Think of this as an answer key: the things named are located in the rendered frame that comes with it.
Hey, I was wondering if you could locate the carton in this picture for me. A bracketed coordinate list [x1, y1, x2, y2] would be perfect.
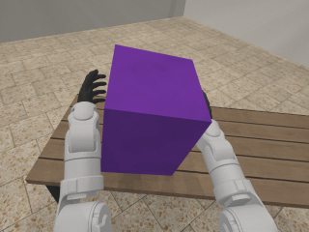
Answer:
[100, 44, 212, 176]

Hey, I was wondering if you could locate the robot left hand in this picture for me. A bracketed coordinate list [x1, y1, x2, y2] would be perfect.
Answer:
[77, 70, 107, 104]

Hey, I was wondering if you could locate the robot right hand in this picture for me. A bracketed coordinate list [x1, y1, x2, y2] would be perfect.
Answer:
[202, 90, 212, 119]

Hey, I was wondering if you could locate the table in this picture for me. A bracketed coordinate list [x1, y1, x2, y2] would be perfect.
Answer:
[25, 94, 309, 209]

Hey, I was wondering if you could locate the left robot upper arm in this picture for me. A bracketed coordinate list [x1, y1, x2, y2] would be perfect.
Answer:
[54, 201, 113, 232]

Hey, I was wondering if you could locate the right robot forearm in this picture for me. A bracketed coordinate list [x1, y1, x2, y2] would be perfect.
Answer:
[196, 119, 278, 232]

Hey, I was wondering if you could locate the right robot upper arm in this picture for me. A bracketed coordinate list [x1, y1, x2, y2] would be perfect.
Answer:
[218, 204, 277, 232]

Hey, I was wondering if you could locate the left robot forearm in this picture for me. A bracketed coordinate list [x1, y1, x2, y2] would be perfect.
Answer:
[53, 101, 104, 232]

